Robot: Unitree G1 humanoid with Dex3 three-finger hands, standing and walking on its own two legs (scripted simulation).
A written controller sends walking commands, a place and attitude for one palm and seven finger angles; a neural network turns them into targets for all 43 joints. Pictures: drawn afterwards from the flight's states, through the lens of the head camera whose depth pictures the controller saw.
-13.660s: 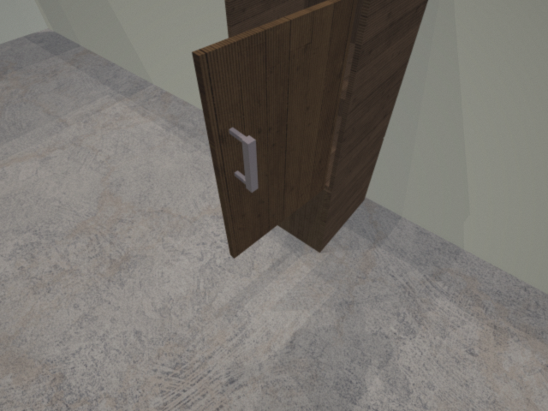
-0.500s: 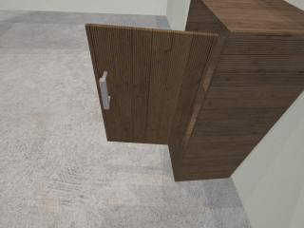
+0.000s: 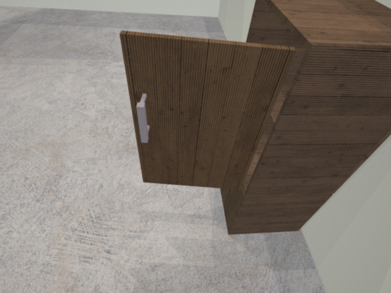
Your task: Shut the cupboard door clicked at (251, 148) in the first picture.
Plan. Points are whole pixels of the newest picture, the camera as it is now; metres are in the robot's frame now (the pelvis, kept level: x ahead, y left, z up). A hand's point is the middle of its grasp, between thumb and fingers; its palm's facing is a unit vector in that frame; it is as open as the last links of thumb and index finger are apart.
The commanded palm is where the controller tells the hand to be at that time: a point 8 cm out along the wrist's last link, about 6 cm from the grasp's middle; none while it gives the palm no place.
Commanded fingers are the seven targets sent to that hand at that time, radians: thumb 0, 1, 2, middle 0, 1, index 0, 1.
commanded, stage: look again from close up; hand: left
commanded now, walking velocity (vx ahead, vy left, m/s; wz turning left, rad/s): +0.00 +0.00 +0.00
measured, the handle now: (144, 119) +0.55 +0.19 +0.02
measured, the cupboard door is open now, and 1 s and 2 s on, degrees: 83 83 83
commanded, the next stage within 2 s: shuffle to correct the standing spot in 0.48 s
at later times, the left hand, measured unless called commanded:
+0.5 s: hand out of the picture +0.02 +0.16 -0.18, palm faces -0.01 -0.99 -0.16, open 7.4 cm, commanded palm none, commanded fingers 0.00 0.90 0.90 -0.20 -0.30 -0.20 -0.30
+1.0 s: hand out of the picture +0.02 +0.14 -0.19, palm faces +0.04 -0.99 -0.14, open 7.4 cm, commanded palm none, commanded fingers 0.00 0.90 0.90 -0.20 -0.30 -0.20 -0.30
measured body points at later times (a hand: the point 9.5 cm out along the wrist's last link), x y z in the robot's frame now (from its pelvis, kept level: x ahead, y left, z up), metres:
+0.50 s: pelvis +0.02 +0.00 +0.00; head +0.03 +0.02 +0.45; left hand +0.02 +0.22 -0.17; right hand +0.03 -0.23 -0.15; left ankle +0.05 +0.06 -0.74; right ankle +0.00 -0.15 -0.74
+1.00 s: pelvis +0.08 -0.02 -0.01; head +0.09 -0.01 +0.44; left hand +0.02 +0.19 -0.17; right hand +0.06 -0.25 -0.16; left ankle +0.05 +0.06 -0.74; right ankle +0.00 -0.15 -0.74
